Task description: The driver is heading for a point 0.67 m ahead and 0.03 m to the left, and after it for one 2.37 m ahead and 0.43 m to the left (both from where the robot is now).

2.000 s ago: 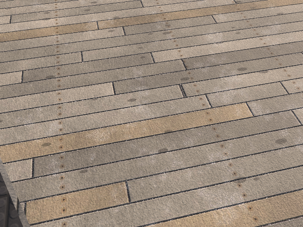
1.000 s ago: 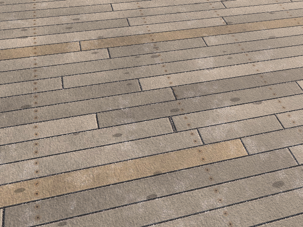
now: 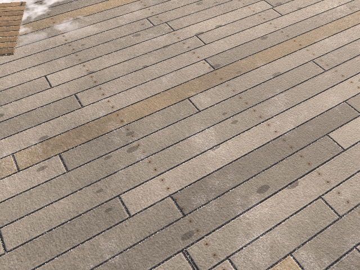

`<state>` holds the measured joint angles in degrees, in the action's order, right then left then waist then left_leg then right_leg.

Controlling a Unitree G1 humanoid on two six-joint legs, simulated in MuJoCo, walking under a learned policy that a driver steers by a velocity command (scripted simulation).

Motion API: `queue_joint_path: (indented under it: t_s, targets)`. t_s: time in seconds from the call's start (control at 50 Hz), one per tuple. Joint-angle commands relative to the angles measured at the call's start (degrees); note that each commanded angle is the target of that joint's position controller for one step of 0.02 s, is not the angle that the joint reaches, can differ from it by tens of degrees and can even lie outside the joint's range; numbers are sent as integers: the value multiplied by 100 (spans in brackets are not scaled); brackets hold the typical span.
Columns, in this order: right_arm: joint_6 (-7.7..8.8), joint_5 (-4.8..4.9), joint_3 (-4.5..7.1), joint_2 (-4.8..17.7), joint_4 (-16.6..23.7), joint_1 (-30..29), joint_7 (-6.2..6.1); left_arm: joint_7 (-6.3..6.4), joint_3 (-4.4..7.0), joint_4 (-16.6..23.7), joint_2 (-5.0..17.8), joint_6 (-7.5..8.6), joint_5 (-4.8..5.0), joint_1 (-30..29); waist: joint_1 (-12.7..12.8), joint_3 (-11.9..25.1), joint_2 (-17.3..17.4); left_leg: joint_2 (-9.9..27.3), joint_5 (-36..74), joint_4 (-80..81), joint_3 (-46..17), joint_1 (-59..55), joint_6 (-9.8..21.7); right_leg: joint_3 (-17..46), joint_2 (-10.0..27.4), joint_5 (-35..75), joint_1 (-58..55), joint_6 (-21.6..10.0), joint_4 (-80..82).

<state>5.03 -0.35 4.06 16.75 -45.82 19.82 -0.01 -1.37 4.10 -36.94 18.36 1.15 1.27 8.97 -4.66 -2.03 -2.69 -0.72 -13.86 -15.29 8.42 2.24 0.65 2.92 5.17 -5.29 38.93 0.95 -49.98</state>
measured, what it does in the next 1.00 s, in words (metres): walks ahead: right foot, then left foot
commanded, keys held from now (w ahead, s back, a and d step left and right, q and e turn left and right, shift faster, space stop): w+e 0.14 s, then w+q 0.86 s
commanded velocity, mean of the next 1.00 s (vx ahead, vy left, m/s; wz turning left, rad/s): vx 0.50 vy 0.00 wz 0.16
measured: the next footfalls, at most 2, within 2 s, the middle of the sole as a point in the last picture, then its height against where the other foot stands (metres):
right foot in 0.18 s outside the picture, level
left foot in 0.74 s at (156, 242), level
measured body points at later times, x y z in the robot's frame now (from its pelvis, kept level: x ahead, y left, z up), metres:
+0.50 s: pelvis +0.28 -0.07 +0.00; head +0.29 -0.08 +0.45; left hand +0.37 +0.20 -0.11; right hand +0.39 -0.35 -0.11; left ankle +0.43 +0.11 -0.67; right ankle +0.23 -0.14 -0.74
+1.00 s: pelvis +0.56 -0.01 +0.00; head +0.60 +0.01 +0.45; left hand +0.69 +0.29 -0.09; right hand +0.71 -0.26 -0.10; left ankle +0.54 +0.06 -0.74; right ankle +0.71 -0.17 -0.68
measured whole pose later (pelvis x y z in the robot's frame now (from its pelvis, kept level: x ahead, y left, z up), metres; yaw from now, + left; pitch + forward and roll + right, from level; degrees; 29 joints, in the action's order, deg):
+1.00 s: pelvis +0.56 -0.01 +0.00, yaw +14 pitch +2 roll +0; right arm 2.9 0.7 3.6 16.3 -40.5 18.2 0.4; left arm 0.0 2.8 -39.3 17.3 5.4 -0.9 5.7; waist -2.5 -2.6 -1.3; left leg -7.0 -10.1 -20.1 -4.9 11.1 5.6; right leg 5.3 5.5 -11.2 36.9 3.3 -51.2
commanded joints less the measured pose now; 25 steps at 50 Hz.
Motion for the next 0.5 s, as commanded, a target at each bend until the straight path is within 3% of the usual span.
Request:
queue_joint_path:
  t_s: [0.02,0.08,0.12,0.14,0.16,0.18,0.2,0.22,0.24,0.26,0.28,0.3,0.32,0.36,0.42,0.5]
  targets:
    - [66,55,222,969,349,-363,-39,-123,-66,511,26,98,3,-521,49,-190,544,1530,1731,662,-483,33,849,-170,28,592,-60,-98,763]
    - [-18,143,270,1113,199,-164,-37,-209,-56,715,91,94,25,-910,-2,-310,560,1668,2108,486,-233,-406,730,-368,-63,316,-111,-298,1213]
    - [-92,187,312,1255,166,-154,-56,-241,12,793,235,75,2,-875,152,-158,680,1690,3602,-40,1,-660,612,-640,-324,-215,-518,-515,1382]
    - [-130,211,343,1358,167,-153,-80,-234,85,772,369,50,-21,-635,336,76,796,1670,4642,-567,119,-726,552,-816,-545,-512,-980,-644,1393]
    - [-165,240,326,1360,129,-92,-91,-205,193,638,526,35,-38,-19,725,463,737,1595,5242,-1435,214,-500,485,-874,-781,-478,-2001,-833,1650]
    - [-156,216,237,1202,98,-10,-100,-111,349,385,759,9,-17,915,1222,931,561,1420,4835,-2572,313,298,333,-691,-860,-73,-3583,-1043,1949]
    - [-98,-12,24,623,266,234,-55,19,449,224,1263,-30,-34,1573,1218,1554,-564,944,1253,-4586,351,2349,66,1350,527,-68,-5667,-1551,1934]
    - [45,45,-122,410,344,541,19,6,400,352,1440,46,-21,1478,931,2580,-1120,76,-2092,-6145,-673,3621,-83,4252,1802,-915,-6434,-2440,2872]
    - [115,297,61,1029,382,-139,68,-36,257,321,945,112,-72,1389,1253,2148,-248,367,-1785,-6437,-1302,4078,-22,3626,1681,-1042,-6009,-2103,3113]
    - [145,402,44,999,530,-545,86,-43,200,236,816,167,-97,1155,1151,1283,-245,573,-1365,-6185,-1204,4208,56,2598,1451,-630,-5134,-1857,3169]
    - [137,305,25,878,482,-617,42,-46,149,162,655,216,-99,813,881,837,98,827,-910,-5712,-1193,3988,53,1937,1172,-202,-4328,-1629,3259]
    - [63,195,53,859,391,-588,9,-56,73,142,386,266,-124,517,681,521,74,970,-551,-5372,-1219,3708,62,1386,866,200,-3796,-1424,3448]
    - [-23,208,49,791,311,-245,25,-48,75,134,409,321,-176,399,476,540,-290,1029,-283,-5337,-1300,3287,-6,1152,906,430,-3369,-1479,3661]
    - [-167,208,38,622,171,-5,21,-53,90,2,356,453,-174,307,336,426,-176,992,-46,-5161,-1347,3097,-140,645,845,836,-3012,-1517,3958]
    - [-240,200,40,512,249,-443,-22,13,103,-211,322,529,-235,398,435,35,42,875,686,-4541,-1539,3629,-233,-68,678,1216,-3022,-1317,4165]
    - [-157,172,-19,326,388,-934,87,103,119,-358,437,524,-223,427,604,-109,31,728,1971,-3106,-1296,3552,-193,-716,575,1073,-3224,-1097,4354]
Keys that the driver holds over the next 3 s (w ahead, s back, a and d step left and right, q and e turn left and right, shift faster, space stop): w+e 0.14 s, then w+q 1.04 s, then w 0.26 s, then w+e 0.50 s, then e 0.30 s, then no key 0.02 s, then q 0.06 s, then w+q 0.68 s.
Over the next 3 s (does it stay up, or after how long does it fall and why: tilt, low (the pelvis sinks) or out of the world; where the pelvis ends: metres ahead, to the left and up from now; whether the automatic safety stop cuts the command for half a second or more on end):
stays up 1.38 0.26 0.00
